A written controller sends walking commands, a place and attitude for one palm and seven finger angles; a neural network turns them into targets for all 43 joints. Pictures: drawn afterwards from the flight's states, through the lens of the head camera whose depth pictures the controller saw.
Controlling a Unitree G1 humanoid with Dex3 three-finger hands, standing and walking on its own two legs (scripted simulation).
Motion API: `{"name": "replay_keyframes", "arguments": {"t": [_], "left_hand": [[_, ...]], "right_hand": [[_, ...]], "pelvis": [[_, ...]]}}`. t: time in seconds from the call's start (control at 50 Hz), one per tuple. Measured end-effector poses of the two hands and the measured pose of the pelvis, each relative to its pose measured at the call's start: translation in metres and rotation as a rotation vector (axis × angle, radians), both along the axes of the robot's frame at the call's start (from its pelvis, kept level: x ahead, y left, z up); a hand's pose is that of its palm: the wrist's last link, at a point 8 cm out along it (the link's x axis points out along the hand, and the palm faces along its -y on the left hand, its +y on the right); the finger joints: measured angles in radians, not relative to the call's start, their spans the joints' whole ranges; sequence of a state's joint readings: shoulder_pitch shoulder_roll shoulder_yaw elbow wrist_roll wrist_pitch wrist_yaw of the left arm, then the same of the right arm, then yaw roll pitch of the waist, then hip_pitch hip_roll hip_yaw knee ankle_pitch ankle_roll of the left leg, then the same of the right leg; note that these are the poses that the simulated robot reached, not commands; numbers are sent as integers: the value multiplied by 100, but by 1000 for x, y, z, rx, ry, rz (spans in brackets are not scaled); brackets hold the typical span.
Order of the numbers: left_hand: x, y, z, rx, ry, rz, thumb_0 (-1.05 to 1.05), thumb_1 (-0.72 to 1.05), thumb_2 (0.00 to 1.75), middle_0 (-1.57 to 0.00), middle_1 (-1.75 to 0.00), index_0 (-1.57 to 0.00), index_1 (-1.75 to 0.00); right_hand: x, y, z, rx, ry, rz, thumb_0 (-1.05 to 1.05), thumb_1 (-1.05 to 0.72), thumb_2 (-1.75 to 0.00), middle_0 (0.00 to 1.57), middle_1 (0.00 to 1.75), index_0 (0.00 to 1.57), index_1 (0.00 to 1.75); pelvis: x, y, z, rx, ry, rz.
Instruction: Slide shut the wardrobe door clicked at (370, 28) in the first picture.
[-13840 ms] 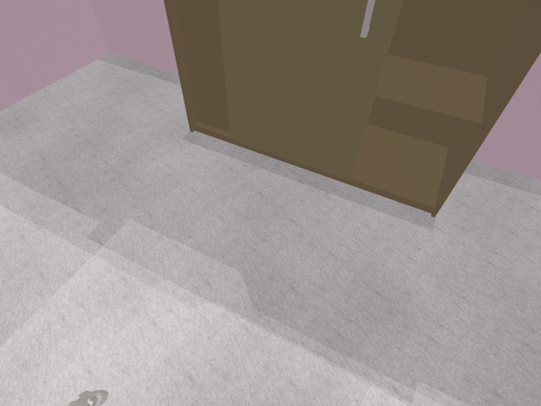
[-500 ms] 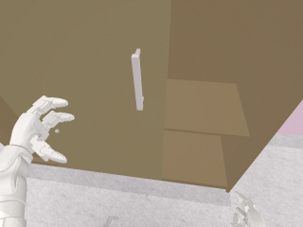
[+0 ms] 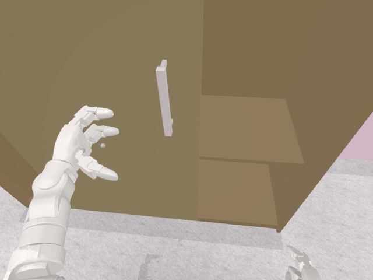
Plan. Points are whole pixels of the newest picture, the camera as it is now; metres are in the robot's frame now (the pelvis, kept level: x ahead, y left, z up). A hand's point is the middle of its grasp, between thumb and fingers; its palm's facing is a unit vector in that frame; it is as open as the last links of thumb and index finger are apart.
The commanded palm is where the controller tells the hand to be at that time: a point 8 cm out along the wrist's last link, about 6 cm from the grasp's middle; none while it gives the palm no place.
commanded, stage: move the hooked fingers beside the handle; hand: left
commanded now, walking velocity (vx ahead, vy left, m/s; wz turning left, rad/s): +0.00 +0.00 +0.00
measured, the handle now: (166, 101) +0.52 +0.08 +0.11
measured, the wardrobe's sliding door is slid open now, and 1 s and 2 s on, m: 0.42 0.42 0.42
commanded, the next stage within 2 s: feel for the door with the fingertips in 1.60 s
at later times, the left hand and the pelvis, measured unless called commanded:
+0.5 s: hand (129, 123) +0.42 +0.15 +0.13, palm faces -0.07 -1.00 -0.03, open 14.0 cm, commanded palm +0.41 +0.21 +0.12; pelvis +0.00 -0.01 +0.00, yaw -1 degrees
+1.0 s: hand (143, 112) +0.47 +0.13 +0.12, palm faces -0.07 -1.00 -0.01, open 14.0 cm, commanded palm +0.44 +0.19 +0.12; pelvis +0.01 -0.01 -0.01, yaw -2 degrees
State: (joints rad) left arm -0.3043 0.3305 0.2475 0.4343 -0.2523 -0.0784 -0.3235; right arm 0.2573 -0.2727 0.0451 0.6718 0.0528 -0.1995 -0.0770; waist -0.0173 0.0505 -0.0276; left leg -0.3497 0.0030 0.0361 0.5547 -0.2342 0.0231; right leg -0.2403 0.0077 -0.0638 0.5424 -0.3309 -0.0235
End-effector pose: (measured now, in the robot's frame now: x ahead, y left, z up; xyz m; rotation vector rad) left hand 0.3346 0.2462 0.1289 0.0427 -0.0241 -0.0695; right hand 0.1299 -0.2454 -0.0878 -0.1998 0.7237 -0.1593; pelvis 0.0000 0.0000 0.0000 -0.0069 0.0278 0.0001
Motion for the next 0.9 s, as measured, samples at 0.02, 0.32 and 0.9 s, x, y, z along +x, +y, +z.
{"name": "replay_keyframes", "arguments": {"t": [0.02, 0.32, 0.9], "left_hand": [[3, -2, 1, 1, -2, 0, -1, -50, 30, -30, -120, -30, -120], [42, -25, -1, -5, 13, 11, -1, -50, 30, -30, -120, -30, -120], [110, -64, -3, -23, 12, -3, -1, -50, 30, -30, -120, -30, -120]], "right_hand": [[0, 0, 0, 2, 3, -1, 1, -90, -90, 20, 30, 20, 30], [-24, -14, -12, 10, 115, -50, 1, -90, -90, 20, 30, 20, 30], [-87, -23, -31, 26, 340, -144, 0, -90, -90, 20, 30, 20, 30]], "pelvis": [[0, 0, 0, 0, 1, -1], [3, -6, -1, 3, 20, -10], [8, -6, -6, 2, 96, -31]]}}
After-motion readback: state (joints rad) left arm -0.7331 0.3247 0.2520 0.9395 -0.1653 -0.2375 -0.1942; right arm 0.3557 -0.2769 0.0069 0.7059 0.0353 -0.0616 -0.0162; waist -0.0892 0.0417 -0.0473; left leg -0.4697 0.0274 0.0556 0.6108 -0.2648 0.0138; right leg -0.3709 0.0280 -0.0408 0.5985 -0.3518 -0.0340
